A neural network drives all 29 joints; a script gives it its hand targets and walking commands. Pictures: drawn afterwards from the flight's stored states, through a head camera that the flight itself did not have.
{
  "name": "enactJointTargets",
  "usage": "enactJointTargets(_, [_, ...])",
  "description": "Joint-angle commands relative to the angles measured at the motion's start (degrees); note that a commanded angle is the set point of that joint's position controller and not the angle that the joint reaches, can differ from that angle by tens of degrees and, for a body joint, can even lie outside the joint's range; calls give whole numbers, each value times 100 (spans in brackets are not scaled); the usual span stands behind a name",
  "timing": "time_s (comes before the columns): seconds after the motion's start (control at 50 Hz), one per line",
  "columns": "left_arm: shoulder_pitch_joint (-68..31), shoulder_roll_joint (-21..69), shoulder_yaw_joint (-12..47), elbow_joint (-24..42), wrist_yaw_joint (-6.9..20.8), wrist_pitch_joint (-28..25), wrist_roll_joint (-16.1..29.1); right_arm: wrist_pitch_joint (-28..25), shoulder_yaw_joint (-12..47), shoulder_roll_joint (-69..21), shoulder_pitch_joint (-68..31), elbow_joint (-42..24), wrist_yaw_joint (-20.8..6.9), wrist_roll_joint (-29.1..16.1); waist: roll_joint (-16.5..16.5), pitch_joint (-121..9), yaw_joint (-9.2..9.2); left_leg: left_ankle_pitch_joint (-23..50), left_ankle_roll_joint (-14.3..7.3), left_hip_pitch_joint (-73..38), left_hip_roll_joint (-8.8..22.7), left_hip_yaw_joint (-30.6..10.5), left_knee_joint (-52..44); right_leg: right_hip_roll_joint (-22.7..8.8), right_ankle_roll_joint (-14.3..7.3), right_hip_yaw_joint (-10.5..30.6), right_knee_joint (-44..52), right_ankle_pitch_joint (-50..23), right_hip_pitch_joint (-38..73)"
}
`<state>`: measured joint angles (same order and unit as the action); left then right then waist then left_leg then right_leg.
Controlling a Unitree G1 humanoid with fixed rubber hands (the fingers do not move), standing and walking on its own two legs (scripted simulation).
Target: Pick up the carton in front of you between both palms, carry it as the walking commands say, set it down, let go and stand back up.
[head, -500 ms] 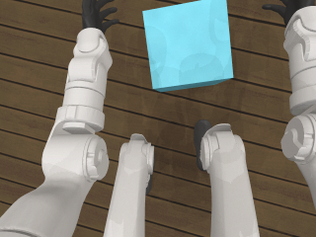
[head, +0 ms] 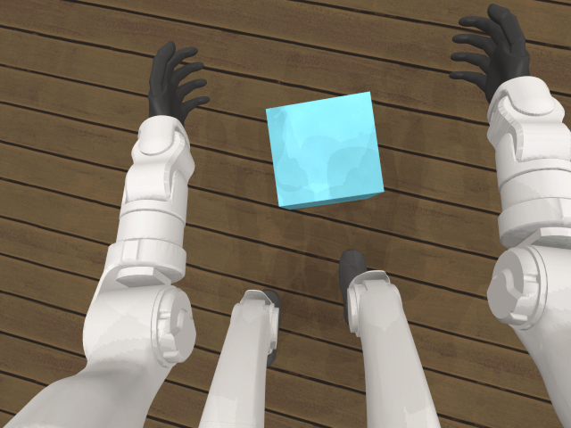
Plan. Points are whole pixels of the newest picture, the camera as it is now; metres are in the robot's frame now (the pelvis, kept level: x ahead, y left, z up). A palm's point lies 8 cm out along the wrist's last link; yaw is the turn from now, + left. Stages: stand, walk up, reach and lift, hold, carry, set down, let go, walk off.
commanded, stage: let go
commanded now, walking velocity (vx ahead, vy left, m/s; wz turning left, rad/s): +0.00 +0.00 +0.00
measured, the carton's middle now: (323, 160) +0.49 -0.06 -0.50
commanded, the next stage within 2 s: stand in 1.26 s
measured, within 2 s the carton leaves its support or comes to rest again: neither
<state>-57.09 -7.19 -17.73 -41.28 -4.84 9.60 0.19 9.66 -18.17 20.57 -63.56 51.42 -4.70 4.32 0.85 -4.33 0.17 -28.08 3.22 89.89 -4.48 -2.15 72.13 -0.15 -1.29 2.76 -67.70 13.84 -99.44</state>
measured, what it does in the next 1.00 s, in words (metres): rises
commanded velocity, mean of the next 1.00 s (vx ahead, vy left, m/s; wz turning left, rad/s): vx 0.00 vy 0.00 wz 0.00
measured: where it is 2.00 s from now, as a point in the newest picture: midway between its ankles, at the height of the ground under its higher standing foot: (309, 321)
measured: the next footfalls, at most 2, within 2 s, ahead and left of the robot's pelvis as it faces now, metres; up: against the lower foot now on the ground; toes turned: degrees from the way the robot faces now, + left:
none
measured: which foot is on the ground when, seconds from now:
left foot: down 0.00-1.00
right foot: down 0.00-1.00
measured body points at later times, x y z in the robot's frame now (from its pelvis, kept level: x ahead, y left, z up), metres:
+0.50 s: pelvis +0.06 +0.00 +0.11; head +0.25 -0.03 +0.52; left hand +0.39 +0.19 +0.01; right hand +0.36 -0.26 +0.00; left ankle +0.03 +0.14 -0.59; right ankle +0.12 -0.11 -0.59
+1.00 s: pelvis +0.09 +0.02 +0.15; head +0.12 +0.01 +0.60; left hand +0.28 +0.24 +0.08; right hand +0.24 -0.23 +0.07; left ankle +0.03 +0.14 -0.59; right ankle +0.12 -0.11 -0.59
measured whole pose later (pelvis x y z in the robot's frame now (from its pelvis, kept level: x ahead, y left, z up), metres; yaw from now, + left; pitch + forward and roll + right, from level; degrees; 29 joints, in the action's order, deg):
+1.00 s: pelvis +0.09 +0.02 +0.15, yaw -4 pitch -2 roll -1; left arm 12.0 -11.4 -2.3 -25.8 4.0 3.3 -0.6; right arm 4.9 -2.1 13.2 14.2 23.1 -3.5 0.1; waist 2.6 5.2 0.0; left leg -19.6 -0.3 3.8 -0.4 -5.3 24.9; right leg 1.3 0.3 0.2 -22.6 8.9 -12.3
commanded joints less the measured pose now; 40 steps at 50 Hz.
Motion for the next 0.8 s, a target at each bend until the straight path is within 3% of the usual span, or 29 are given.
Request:
enactJointTargets(0.0, [-771,-495,-51,544,67,-164,-151,-145,-96,591,-961,-557,22,177,-539,-5364,106,825,153,145,-186,661,-1348,131,110,-20,352,-1901,6823])
enactJointTargets(0.12, [584,-568,144,879,227,-209,-481,-126,71,244,536,-1204,136,424,-503,-5694,105,1221,71,-677,-180,606,-1919,107,59,76,852,-2506,8119])
enactJointTargets(0.26, [2130,-614,528,1462,437,-433,-339,-344,360,-38,2142,-2279,169,151,-509,-4753,68,1490,-50,-1703,-56,453,-2668,23,28,164,1558,-2831,8854])
enactJointTargets(0.4, [3687,-594,772,1251,622,-794,-197,-680,674,-317,3948,-2266,148,-82,-469,-3690,18,1687,-108,-2655,48,278,-3311,-48,43,209,2151,-3059,9287])
enactJointTargets(0.66, [6063,-738,1192,1812,790,-1176,-47,-1129,1139,-328,6789,-2963,247,-334,-38,-1566,-27,2072,-171,-5393,284,-8,-4721,114,75,-62,3582,-2173,10097])
enactJointTargets(0.78, [6562,-806,1354,2053,829,-1092,-4,-1000,1343,-279,7407,-3245,210,-396,106,-300,-14,1659,-252,-5897,410,-71,-5448,249,174,-246,4083,-1701,10752])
